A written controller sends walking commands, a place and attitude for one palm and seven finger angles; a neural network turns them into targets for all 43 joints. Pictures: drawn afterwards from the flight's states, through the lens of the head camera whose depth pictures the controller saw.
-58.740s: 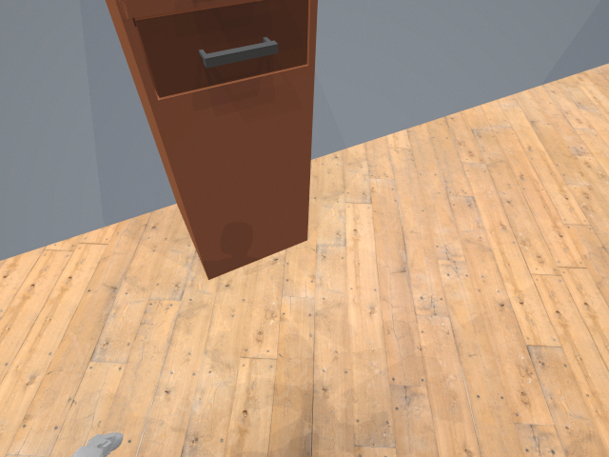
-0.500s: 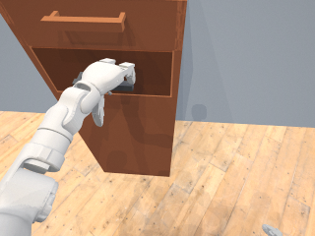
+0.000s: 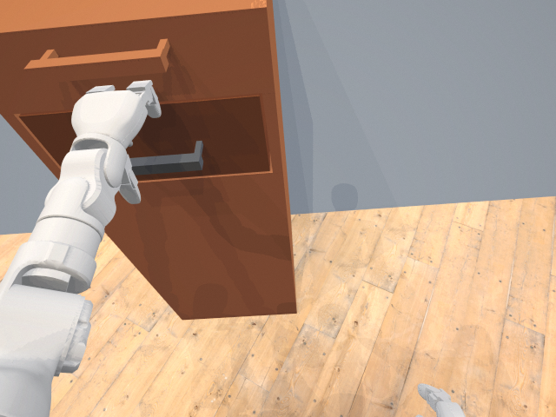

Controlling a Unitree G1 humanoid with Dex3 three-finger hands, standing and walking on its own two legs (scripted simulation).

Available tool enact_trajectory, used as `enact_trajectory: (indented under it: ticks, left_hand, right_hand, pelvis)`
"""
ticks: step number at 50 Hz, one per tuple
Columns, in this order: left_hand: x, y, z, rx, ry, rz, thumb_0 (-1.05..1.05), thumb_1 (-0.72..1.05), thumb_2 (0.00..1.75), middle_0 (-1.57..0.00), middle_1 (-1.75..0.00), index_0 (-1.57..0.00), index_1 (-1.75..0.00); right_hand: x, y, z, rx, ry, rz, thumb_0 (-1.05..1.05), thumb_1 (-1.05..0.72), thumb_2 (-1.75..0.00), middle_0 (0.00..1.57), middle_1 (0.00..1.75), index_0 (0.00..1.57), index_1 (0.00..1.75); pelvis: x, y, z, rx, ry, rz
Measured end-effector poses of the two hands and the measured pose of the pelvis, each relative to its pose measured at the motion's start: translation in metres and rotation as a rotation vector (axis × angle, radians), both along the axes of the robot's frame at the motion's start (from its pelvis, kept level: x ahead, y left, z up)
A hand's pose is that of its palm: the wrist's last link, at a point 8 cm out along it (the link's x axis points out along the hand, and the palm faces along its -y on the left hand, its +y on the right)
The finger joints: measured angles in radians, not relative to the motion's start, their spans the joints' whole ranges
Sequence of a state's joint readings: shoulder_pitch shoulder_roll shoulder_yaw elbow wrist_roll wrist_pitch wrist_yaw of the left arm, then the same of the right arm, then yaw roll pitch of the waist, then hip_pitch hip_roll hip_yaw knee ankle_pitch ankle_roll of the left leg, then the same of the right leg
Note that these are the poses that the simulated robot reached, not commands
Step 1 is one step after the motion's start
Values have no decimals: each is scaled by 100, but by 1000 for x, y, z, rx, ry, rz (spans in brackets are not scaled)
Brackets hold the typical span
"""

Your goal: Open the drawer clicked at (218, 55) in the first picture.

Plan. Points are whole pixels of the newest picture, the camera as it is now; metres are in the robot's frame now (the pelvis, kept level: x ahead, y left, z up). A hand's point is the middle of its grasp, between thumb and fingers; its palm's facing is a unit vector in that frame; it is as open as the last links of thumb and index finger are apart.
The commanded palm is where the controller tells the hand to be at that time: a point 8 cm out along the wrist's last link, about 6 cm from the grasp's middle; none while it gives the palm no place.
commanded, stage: move the hooked fingers above the handle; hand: left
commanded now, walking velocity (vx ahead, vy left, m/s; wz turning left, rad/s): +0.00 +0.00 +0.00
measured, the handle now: (153, 157) +0.51 +0.23 +0.08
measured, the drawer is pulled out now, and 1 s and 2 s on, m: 0.00 0.00 0.00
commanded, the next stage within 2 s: lower the fingers behind the handle in 0.32 s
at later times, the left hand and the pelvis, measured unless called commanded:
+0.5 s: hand (173, 149) +0.47 +0.17 +0.13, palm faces +0.11 -0.02 -0.99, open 13.8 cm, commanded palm +0.44 +0.26 +0.20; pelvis +0.02 +0.01 +0.00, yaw +1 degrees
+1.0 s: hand (141, 152) +0.46 +0.22 +0.14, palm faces +0.01 +0.02 -1.00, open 13.7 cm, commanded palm +0.45 +0.26 +0.16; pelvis -0.01 -0.01 -0.01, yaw +1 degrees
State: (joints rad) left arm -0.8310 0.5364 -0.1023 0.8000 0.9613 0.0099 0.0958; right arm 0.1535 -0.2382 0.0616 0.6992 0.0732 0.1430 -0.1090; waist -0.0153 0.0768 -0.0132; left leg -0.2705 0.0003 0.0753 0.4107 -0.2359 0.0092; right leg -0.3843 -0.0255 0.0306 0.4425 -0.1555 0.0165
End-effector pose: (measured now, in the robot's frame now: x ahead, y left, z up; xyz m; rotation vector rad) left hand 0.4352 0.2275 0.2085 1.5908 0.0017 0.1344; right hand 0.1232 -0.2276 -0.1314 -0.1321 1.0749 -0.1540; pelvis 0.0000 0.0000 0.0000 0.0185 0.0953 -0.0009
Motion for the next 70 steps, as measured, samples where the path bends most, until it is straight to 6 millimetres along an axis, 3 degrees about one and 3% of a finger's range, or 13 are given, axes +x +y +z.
enact_trajectory:
  ticks: [4, 7, 10, 16, 26, 31, 35, 43, 48, 53, 60, 65, 70]
  left_hand:
    - [-8, 45, -5, 7, 102, 158, 0, -49, 30, -36, -121, -35, -122]
    - [-13, 59, -17, 13, 203, 164, 0, -49, 30, -34, -121, -34, -122]
    - [-13, 41, -31, 3, 261, 22, -1, -49, 30, -33, -121, -33, -121]
    - [-3, -36, -31, -74, 111, -360, -1, -49, 30, -32, -120, -33, -120]
    - [7, -50, -23, -9, -28, -313, 0, -49, 30, -51, -126, -32, -120]
    - [6, -40, -20, -31, -21, -181, 0, -49, 30, -47, -124, -32, -120]
    - [5, -25, -18, -17, 1, -85, 0, -49, 30, -42, -123, -36, -123]
    - [8, -12, -15, 4, 68, -57, 0, -49, 30, -39, -126, -37, -125]
    - [6, -10, -16, 3, 79, -81, 0, -49, 30, -35, -125, -35, -123]
    - [5, 3, -30, -7, 117, -37, 0, -49, 30, -33, -126, -33, -121]
    - [-1, 27, -79, 2, 226, -14, 0, -49, 30, -32, -122, -32, -120]
    - [-3, 11, -75, -21, 119, -152, -1, -49, 30, -32, -121, -33, -120]
    - [5, 6, -69, -54, 14, -149, 0, -49, 30, -41, -127, -33, -120]
  right_hand:
    - [2, -25, 11, -70, -20, 3, 1, -90, -90, 20, 30, 20, 30]
    - [0, -43, 18, -132, -17, 16, 0, -90, -90, 20, 30, 20, 30]
    - [-3, -56, 23, -190, 7, 43, 0, -91, -90, 20, 30, 20, 30]
    - [-2, -55, 23, -206, 24, 31, 1, -91, -90, 20, 30, 20, 30]
    - [4, 6, -5, 8, 40, 28, 1, -91, -90, 20, 30, 20, 30]
    - [12, 26, -7, 66, 13, 30, 1, -91, -90, 20, 30, 20, 30]
    - [15, 22, -2, 52, -13, 36, 1, -90, -90, 20, 30, 20, 30]
    - [3, -29, 15, -95, -39, 6, 0, -90, -90, 20, 30, 20, 30]
    - [-20, -59, 21, -170, -20, -28, 0, -90, -90, 20, 30, 20, 30]
    - [-47, -72, 18, -189, 30, -52, 0, -91, -90, 20, 30, 20, 30]
    - [-82, -64, 5, -165, 136, -63, 0, -91, -90, 20, 30, 20, 30]
    - [-90, -48, -5, -133, 203, -54, 1, -91, -90, 20, 30, 20, 30]
    - [-76, -31, -12, -81, 189, -45, 1, -91, -90, 20, 30, 20, 30]
  pelvis:
    - [1, -4, 0, -3, 6, 21]
    - [3, -6, 0, -9, 8, 46]
    - [6, -4, -2, -14, 11, 69]
    - [15, 4, -4, -20, 27, 66]
    - [15, 10, -3, -13, 28, 10]
    - [9, 7, -1, -5, 16, -2]
    - [6, 3, -1, -3, 14, 4]
    - [0, -5, -2, -4, 23, 24]
    - [-4, -9, -5, -4, 28, 25]
    - [-9, -12, -7, -3, 42, 21]
    - [-9, -11, -11, -8, 84, 25]
    - [0, -4, -14, -17, 101, 39]
    - [7, 2, -15, -19, 106, 36]
